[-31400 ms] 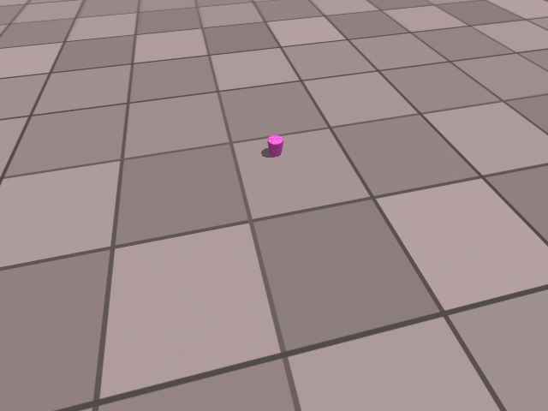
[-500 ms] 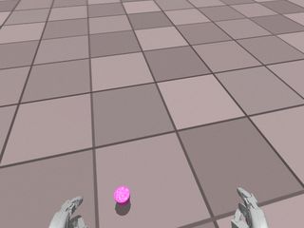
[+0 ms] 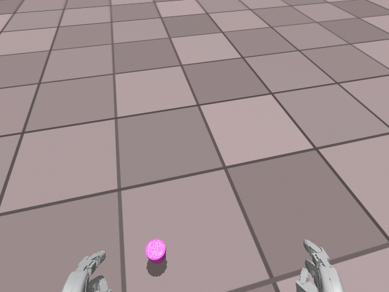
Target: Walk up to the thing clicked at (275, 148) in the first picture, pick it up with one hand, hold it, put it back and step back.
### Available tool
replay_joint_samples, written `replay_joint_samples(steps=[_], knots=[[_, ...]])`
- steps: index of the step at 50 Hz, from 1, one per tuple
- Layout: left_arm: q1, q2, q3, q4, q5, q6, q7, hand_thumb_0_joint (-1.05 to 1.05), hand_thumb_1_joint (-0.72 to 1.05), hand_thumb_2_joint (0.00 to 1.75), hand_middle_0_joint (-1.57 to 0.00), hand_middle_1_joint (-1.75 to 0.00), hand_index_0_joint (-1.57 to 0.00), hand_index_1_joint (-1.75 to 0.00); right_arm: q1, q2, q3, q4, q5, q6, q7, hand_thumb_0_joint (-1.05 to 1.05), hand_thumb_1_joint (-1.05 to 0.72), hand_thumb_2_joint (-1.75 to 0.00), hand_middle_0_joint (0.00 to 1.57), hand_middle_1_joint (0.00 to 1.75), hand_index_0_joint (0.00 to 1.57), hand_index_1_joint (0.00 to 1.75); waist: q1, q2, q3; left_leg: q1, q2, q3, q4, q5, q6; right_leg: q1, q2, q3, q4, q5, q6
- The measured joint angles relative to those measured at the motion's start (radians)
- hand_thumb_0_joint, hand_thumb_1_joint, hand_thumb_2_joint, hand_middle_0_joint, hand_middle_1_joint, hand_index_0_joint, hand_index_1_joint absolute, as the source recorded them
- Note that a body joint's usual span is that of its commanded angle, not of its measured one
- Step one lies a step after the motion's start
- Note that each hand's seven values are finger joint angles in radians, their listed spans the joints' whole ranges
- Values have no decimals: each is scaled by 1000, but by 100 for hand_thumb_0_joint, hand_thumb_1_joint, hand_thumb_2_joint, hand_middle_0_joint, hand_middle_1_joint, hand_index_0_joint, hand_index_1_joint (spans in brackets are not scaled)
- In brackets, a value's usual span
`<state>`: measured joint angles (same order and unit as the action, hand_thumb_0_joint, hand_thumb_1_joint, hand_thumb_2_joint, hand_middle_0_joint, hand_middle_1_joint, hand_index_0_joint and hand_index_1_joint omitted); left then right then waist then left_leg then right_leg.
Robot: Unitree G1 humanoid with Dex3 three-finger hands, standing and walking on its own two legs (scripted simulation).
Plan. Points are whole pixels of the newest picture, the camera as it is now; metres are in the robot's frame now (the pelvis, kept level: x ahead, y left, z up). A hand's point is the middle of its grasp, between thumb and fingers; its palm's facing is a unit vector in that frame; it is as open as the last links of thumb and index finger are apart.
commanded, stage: stand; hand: left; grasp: from above
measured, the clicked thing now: (156, 252) +0.44 +0.19 -0.66
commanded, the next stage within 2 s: none
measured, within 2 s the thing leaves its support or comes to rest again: neither
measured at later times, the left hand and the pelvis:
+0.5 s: hand out of the picture +0.04 +0.25 -0.11, palm faces +0.06 -0.94 -0.32, open 7.4 cm; pelvis -0.01 +0.01 +0.05, yaw +1 degrees
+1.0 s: hand out of the picture +0.01 +0.24 -0.10, palm faces +0.05 -0.94 -0.34, open 7.4 cm; pelvis -0.02 +0.00 +0.06, yaw +1 degrees
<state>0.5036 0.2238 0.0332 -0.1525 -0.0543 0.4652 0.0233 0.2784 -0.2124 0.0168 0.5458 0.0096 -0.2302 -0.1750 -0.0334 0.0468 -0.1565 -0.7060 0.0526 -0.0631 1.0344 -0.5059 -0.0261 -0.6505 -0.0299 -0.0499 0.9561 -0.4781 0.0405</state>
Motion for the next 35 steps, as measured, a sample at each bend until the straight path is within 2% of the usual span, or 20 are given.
replay_joint_samples(steps=[1,3,5,7,10,15,21,28,35], knots=[[0,1,0,0,0,0,0,1,91,90,-20,-30,-20,-30,0,0,0,0,0,1,0,1,-90,-90,20,30,21,30,0,0,0,0,0,0,0,0,0,0,0,0,0,0,0],[-80,18,-24,140,45,-122,9,1,91,90,-20,-30,-20,-30,-35,-9,-14,57,-57,30,29,1,-90,-90,20,30,20,30,19,-15,67,60,-11,8,-21,10,6,54,-11,6,-7,2,-1],[-176,34,-31,332,79,-233,14,1,90,90,-20,-30,-20,-30,-75,-35,-9,133,-93,98,80,1,-90,-90,20,30,20,30,43,-34,112,116,-23,20,-59,30,11,99,-23,16,-26,12,-4],[-238,50,-27,482,97,-297,14,1,90,90,-20,-30,-20,-30,-100,-53,-15,193,-91,141,122,1,-90,-90,20,30,21,30,56,-48,145,161,-34,29,-97,49,14,136,-35,23,-47,22,-1],[-276,68,-7,642,102,-345,13,1,90,90,-20,-30,-20,-30,-108,-67,-40,247,-72,173,158,1,-90,-90,20,30,21,30,62,-62,171,213,-45,38,-147,73,18,181,-46,30,-84,39,5],[-278,83,17,848,102,-392,16,1,91,90,-20,-30,-20,-30,-94,-80,-72,317,-65,198,173,1,-90,-90,20,30,21,30,58,-65,191,288,-48,42,-219,101,26,260,-49,30,-167,74,15],[-268,76,25,1020,92,-416,14,1,91,90,-20,-30,-20,-30,-74,-78,-77,393,-61,216,166,1,-90,-90,20,30,21,30,63,-54,208,372,-46,42,-314,140,33,356,-45,24,-287,128,18],[-263,63,15,1151,86,-435,13,1,91,90,-20,-30,-20,-30,-88,-56,-67,463,-45,225,158,1,-90,-90,20,30,21,30,64,-44,225,469,-51,42,-440,203,32,457,-48,18,-418,193,24],[-286,61,6,1222,86,-440,11,1,91,90,-20,-30,-20,-30,-107,-52,-62,509,-36,235,158,0,-90,-90,20,30,21,30,62,-39,226,532,-54,39,-527,253,28,518,-50,12,-498,238,22]])
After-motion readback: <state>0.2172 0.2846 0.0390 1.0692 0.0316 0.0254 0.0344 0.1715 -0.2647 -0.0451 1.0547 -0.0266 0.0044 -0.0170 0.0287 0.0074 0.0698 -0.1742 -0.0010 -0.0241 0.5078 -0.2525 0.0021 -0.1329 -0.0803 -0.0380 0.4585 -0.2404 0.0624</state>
